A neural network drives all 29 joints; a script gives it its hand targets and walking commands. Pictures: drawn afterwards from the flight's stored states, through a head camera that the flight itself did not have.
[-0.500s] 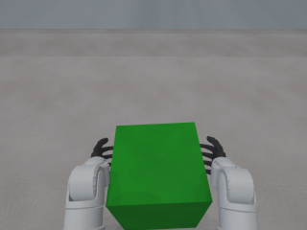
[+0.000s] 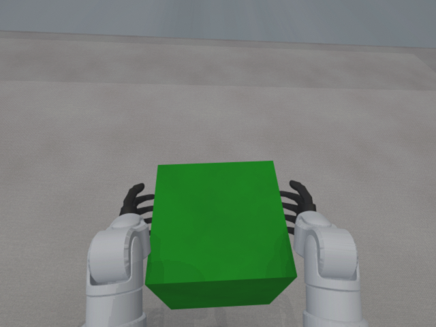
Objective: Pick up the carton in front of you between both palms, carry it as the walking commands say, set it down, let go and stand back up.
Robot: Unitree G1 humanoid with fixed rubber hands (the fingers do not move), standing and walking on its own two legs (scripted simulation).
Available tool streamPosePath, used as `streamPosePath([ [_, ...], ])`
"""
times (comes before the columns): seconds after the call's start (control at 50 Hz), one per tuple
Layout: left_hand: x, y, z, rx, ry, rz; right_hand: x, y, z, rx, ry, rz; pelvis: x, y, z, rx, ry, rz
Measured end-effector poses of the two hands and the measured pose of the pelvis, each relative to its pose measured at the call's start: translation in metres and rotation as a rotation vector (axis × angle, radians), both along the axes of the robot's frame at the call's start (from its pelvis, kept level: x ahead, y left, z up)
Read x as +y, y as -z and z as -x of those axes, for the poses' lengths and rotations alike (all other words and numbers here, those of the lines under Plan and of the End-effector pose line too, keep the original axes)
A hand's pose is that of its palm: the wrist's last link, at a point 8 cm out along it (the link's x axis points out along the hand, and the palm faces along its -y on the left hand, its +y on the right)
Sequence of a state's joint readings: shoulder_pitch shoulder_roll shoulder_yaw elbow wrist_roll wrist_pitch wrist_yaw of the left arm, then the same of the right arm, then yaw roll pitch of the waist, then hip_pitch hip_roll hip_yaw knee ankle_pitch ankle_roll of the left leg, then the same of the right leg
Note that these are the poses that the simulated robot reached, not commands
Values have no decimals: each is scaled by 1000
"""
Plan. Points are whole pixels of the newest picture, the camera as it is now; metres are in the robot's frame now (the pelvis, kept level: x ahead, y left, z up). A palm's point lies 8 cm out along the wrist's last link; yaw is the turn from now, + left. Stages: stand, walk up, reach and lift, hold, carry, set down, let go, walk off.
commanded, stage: carry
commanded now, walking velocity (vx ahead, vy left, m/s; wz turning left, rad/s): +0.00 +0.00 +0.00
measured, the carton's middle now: (218, 240) +0.31 +0.00 -0.02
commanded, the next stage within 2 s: hold in 1.74 s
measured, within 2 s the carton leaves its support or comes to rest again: neither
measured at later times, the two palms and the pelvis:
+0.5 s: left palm (152, 182) +0.37 +0.13 +0.08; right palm (306, 186) +0.37 -0.16 +0.08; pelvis +0.09 -0.02 -0.01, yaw +1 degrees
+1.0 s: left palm (153, 203) +0.33 +0.13 +0.06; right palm (308, 209) +0.33 -0.16 +0.06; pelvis +0.06 -0.02 -0.01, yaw +1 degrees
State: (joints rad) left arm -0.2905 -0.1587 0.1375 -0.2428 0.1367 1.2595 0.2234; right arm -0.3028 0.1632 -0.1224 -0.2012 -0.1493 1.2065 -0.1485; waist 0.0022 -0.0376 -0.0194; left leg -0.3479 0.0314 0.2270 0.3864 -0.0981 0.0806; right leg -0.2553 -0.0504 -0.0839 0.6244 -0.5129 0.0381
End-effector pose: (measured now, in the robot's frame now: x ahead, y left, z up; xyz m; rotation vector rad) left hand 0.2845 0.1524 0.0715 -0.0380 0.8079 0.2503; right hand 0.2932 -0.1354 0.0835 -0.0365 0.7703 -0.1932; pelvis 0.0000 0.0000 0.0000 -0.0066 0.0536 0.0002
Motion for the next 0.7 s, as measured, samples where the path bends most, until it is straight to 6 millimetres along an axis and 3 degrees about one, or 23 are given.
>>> streamPosePath([
  [0.18,-8,-23,-51,-60,3,-41,-7,-13,-50,-56,0,-22,-5,1,-55,-7,-15,-9],
  [0.3,-15,-20,-76,-46,12,-50,-15,-7,-71,-40,12,-26,-10,5,-79,3,-15,-6],
  [0.48,-21,-8,-84,-28,14,-45,-21,4,-78,-17,19,-24,-16,9,-86,6,-15,-7],
  [0.7,-22,-11,-73,-40,7,-50,-21,1,-70,-24,11,-13,-19,9,-78,-6,-15,-7],
])
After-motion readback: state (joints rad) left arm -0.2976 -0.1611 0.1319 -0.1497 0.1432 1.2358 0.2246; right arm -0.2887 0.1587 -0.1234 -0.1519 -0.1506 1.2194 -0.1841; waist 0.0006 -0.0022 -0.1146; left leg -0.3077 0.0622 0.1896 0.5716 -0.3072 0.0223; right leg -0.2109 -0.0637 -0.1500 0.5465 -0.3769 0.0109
